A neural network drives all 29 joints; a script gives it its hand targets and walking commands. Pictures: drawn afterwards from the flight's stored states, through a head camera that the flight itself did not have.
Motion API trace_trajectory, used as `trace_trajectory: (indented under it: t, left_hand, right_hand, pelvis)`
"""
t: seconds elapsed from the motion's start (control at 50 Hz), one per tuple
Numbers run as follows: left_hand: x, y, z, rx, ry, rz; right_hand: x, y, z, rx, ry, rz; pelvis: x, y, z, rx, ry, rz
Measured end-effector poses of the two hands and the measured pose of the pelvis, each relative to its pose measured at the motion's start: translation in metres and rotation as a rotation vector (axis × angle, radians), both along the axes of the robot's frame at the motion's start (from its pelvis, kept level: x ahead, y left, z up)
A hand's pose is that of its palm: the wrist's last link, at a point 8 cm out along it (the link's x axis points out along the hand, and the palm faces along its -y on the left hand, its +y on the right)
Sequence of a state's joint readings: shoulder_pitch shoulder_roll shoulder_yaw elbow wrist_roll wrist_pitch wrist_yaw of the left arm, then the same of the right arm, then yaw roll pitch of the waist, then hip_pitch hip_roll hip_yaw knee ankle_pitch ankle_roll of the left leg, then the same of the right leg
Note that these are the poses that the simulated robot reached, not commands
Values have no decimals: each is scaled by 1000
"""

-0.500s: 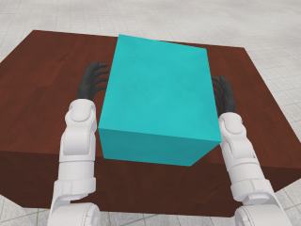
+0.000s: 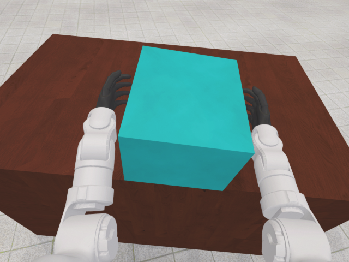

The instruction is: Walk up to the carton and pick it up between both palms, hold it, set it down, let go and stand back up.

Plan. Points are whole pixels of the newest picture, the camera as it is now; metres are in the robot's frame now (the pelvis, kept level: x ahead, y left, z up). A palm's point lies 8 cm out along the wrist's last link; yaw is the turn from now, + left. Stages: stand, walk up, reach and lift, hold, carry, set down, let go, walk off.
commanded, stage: set down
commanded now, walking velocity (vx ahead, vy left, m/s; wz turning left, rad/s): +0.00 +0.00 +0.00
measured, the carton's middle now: (182, 118) +0.43 +0.00 +0.08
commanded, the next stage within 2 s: none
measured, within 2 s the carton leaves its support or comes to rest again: rests again in 1.38 s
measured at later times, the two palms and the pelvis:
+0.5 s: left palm (114, 108) +0.41 +0.16 +0.13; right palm (257, 122) +0.40 -0.18 +0.11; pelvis +0.01 -0.01 +0.00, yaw +0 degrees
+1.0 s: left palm (116, 107) +0.43 +0.16 +0.11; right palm (254, 120) +0.41 -0.18 +0.10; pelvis +0.01 +0.00 +0.00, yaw +1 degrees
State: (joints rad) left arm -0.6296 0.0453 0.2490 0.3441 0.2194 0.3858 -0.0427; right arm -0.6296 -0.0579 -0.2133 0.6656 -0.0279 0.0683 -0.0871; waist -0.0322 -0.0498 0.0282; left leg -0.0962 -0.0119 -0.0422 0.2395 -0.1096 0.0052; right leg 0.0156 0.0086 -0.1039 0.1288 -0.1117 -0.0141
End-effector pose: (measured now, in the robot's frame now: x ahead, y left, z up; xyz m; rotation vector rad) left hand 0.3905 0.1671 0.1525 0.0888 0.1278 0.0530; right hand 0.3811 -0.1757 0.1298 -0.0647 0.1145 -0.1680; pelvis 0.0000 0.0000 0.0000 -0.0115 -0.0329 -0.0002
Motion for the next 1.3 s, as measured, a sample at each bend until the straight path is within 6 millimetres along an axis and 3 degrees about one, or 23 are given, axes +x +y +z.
trace_trajectory:
  t: [0.24, 0.44, 0.62, 0.84, 1.08, 1.3]
  left_hand:
    - [17, -15, -9, -15, 27, -21]
    - [22, -9, -25, -30, 61, -5]
    - [28, -4, -26, -28, 67, -13]
    - [37, -5, -30, -35, 92, -27]
    - [45, -5, -48, -27, 124, -22]
    - [53, -8, -48, -24, 110, -29]
  right_hand:
    - [9, -15, -7, -4, 26, -22]
    - [18, -10, -19, 1, 60, -8]
    - [23, -4, -22, 10, 65, -11]
    - [26, -6, -20, 13, 86, -19]
    - [36, -7, -36, 14, 116, -13]
    - [41, -9, -38, 9, 104, -22]
  pelvis:
    - [6, -2, 0, 3, 15, -10]
    - [8, -6, 1, 5, 57, 1]
    - [8, -3, 1, 3, 84, 15]
    - [5, 1, 1, 2, 96, 13]
    - [9, 0, 0, 2, 150, 17]
    - [13, 0, 0, 2, 173, 19]
